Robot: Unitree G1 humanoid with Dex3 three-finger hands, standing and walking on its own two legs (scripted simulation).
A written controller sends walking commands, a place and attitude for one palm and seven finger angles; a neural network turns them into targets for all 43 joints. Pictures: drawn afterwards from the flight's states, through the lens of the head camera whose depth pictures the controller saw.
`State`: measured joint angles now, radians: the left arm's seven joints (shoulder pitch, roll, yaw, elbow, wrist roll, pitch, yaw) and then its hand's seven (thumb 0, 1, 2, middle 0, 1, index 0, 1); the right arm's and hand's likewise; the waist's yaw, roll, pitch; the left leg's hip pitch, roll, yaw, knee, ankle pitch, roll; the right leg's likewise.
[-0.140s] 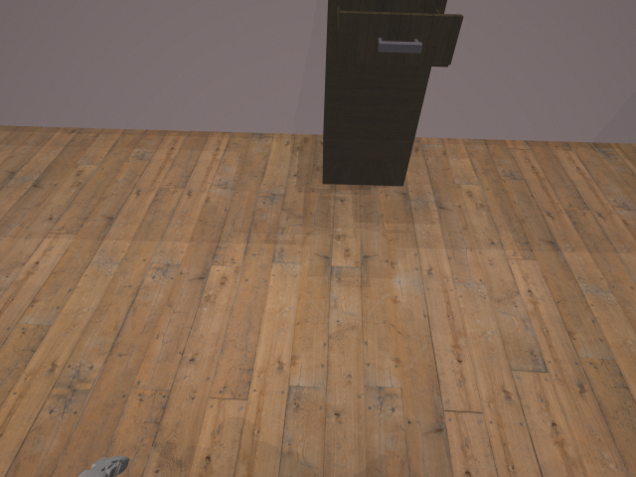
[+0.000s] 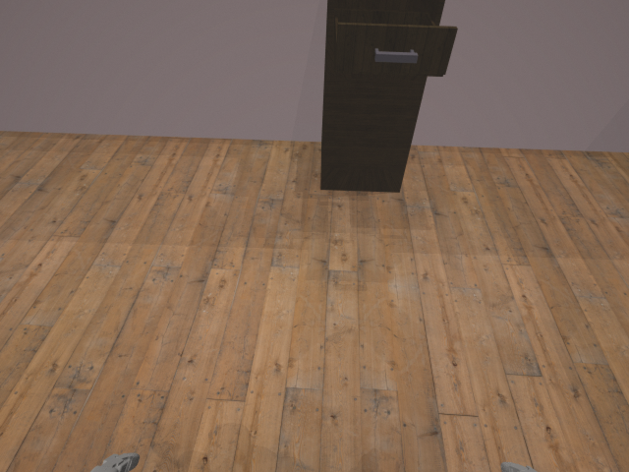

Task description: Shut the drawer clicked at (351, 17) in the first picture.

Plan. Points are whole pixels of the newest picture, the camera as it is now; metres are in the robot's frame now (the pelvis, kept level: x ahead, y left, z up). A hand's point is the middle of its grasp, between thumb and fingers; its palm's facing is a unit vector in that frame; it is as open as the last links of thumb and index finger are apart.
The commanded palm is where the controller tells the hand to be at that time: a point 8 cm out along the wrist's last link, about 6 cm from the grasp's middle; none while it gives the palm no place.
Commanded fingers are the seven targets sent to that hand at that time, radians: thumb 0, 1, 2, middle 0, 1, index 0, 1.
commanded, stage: stand and wait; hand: left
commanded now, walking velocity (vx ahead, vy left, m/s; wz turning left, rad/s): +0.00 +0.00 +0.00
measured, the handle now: (395, 54) +1.27 -0.17 +0.04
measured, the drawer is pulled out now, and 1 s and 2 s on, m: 0.29 0.29 0.29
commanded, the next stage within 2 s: look at it before walking up in 0.68 s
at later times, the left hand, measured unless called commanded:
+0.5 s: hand out of the picture +0.04 +0.24 -0.15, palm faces -0.03 -0.94 -0.33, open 7.4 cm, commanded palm none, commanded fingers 0.00 0.90 0.90 -0.20 -0.30 -0.20 -0.30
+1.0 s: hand out of the picture +0.05 +0.23 -0.15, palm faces -0.04 -0.94 -0.33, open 7.4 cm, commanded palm none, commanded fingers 0.00 0.90 0.90 -0.20 -0.30 -0.20 -0.30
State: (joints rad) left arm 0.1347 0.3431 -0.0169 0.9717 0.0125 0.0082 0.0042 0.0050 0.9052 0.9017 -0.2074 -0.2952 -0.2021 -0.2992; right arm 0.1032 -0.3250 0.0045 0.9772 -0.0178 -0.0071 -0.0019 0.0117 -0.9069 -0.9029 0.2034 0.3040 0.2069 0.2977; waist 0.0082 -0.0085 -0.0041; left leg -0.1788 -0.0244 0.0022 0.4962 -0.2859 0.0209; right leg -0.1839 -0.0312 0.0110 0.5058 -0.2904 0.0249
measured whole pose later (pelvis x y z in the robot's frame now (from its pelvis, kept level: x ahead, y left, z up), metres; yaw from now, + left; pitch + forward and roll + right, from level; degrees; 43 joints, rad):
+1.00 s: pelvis -0.02 -0.02 +0.01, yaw +0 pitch -2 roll +0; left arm 0.15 0.34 -0.01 1.08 0.02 0.00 0.00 0.00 0.91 0.90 -0.21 -0.30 -0.20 -0.30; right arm 0.13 -0.33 0.00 1.11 -0.01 -0.01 0.00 0.01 -0.91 -0.90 0.20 0.30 0.21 0.30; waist 0.00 -0.01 0.02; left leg -0.16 0.00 0.00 0.39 -0.20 -0.01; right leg -0.17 -0.01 0.01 0.41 -0.21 0.00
